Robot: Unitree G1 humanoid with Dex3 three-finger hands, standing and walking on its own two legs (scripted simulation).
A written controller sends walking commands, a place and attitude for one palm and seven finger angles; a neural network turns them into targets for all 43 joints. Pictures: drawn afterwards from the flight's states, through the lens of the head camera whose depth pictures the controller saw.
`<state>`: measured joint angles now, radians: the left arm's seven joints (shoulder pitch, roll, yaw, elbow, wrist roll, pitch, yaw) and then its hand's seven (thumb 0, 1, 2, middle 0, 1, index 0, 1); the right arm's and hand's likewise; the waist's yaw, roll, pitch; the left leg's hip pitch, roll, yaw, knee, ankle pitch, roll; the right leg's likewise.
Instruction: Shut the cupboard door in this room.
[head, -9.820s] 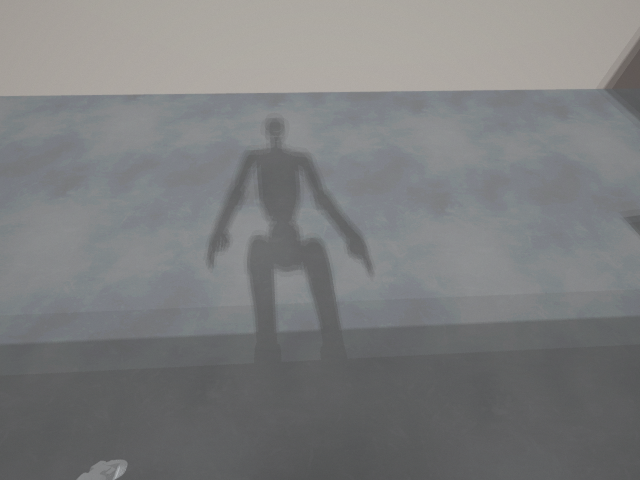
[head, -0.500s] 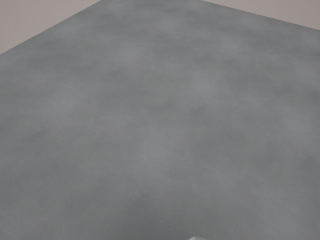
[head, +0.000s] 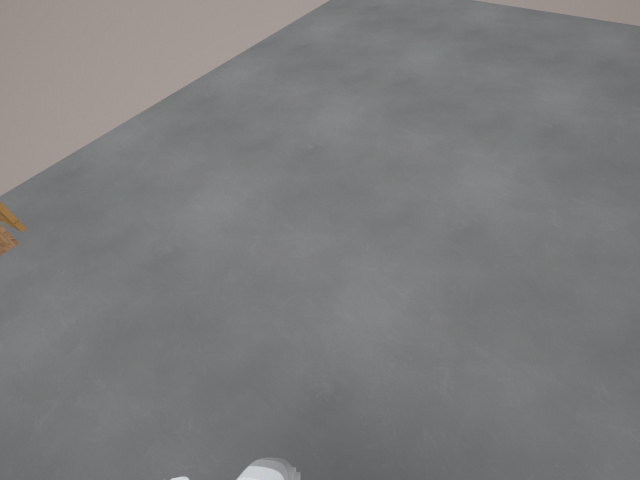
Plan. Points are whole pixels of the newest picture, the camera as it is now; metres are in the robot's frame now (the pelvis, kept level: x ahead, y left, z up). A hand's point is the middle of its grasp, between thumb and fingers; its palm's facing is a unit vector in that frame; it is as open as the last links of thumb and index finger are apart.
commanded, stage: turn or walk to find it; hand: left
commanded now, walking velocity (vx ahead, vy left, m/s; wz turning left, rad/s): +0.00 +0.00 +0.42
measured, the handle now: out of the picture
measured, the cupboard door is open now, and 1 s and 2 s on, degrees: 97 97 97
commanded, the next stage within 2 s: stand and wait in 1.60 s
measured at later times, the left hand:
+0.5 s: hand out of the picture -0.03 +0.29 -0.17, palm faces +0.25 -0.94 -0.23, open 7.4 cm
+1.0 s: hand out of the picture -0.03 +0.21 -0.14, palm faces +0.41 -0.87 -0.28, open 7.4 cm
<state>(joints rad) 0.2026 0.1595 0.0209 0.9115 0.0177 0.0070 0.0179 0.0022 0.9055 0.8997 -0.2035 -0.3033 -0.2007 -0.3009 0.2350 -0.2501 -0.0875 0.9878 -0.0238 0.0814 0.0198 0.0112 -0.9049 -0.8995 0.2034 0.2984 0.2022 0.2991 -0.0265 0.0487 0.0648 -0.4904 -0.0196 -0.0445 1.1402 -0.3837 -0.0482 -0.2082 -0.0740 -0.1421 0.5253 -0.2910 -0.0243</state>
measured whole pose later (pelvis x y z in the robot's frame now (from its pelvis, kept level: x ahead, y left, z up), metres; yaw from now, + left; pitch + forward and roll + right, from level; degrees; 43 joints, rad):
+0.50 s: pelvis -0.03 +0.06 +0.00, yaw +11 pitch -1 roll -1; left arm 0.22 0.27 0.06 0.99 0.02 0.06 0.01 0.01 0.91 0.90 -0.20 -0.30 -0.20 -0.30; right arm 0.15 -0.18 -0.03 0.95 -0.01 0.02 0.00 0.01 -0.90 -0.90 0.20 0.30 0.20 0.30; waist 0.03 -0.04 0.07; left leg -0.21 -0.02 0.02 0.46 -0.23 0.06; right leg -0.45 -0.10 -0.04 1.09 -0.39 0.09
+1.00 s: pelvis -0.04 +0.00 +0.00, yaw +25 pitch -1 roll +2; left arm 0.19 0.15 0.02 0.92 0.01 0.01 0.02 0.00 0.91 0.90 -0.20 -0.30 -0.20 -0.30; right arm 0.27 -0.25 -0.09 1.00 -0.03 0.08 0.02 0.01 -0.91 -0.90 0.20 0.30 0.20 0.30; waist -0.04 0.06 0.06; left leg -0.50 -0.03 -0.06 1.14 -0.36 -0.05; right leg -0.20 -0.06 -0.12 0.51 -0.29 -0.04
